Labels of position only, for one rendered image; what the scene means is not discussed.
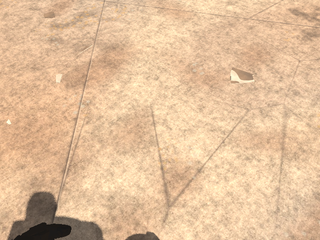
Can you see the left robot hand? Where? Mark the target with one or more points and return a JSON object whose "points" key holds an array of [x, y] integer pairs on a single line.
{"points": [[44, 231]]}

